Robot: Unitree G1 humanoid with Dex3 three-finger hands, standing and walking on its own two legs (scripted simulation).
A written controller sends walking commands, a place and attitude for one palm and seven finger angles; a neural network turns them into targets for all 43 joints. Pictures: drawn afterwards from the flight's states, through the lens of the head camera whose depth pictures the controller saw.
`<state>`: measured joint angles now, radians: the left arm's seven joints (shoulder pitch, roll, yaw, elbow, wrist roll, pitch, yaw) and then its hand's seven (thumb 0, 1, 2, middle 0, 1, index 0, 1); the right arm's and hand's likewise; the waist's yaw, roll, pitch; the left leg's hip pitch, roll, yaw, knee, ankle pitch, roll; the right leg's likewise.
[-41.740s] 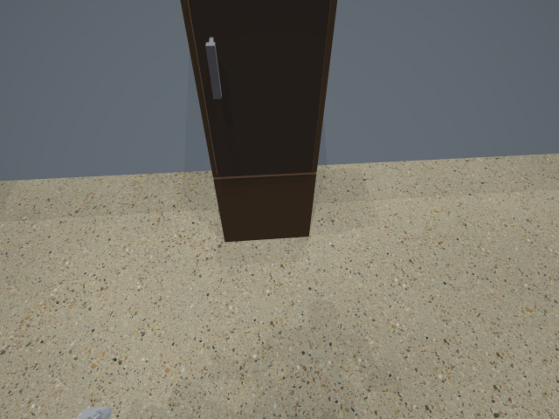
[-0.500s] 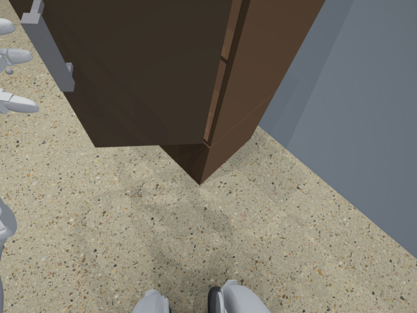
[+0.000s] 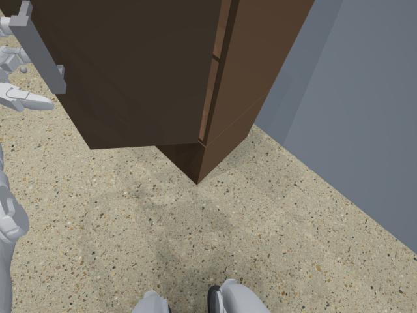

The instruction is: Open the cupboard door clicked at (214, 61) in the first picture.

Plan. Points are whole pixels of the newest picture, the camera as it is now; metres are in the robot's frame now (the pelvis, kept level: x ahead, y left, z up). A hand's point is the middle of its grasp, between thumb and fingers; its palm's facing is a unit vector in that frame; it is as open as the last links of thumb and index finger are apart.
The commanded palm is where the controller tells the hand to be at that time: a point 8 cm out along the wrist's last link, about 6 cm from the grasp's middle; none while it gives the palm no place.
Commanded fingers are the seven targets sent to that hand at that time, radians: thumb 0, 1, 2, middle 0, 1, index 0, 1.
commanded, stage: slide the fingers in behind the handle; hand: left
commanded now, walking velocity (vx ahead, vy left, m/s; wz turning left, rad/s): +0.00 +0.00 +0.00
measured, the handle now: (44, 51) +0.56 +0.24 +0.10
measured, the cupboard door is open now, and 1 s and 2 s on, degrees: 51 51 52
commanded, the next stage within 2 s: close the thumb around the handle in 1.20 s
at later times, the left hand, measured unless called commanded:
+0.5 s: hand (41, 73) +0.51 +0.23 +0.11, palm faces +0.01 -1.00 -0.01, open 14.0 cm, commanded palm +0.49 +0.27 +0.10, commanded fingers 0.00 -0.50 0.30 -0.30 -1.20 -0.30 -1.20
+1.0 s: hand (54, 73) +0.51 +0.21 +0.11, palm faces +0.04 -1.00 -0.01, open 14.1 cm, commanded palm +0.48 +0.25 +0.10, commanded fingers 0.00 -0.50 0.30 -0.30 -1.20 -0.30 -1.20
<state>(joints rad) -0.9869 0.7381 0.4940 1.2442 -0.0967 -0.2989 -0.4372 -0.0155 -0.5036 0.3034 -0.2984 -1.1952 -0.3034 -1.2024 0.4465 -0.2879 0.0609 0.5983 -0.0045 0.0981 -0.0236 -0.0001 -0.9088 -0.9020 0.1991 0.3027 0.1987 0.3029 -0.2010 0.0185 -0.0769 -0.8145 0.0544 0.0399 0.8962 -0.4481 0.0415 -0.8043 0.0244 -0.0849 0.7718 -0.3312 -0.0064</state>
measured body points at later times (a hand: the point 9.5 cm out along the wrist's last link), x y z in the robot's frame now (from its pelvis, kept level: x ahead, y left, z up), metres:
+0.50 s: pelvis +0.00 +0.00 +0.00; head +0.13 +0.02 +0.44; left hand +0.50 +0.28 +0.11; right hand +0.01 -0.27 -0.10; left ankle -0.02 +0.08 -0.69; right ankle +0.01 -0.12 -0.69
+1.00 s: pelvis +0.00 -0.01 +0.00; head +0.12 +0.01 +0.44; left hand +0.50 +0.27 +0.11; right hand -0.02 -0.27 -0.11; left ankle -0.02 +0.08 -0.69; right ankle +0.01 -0.12 -0.69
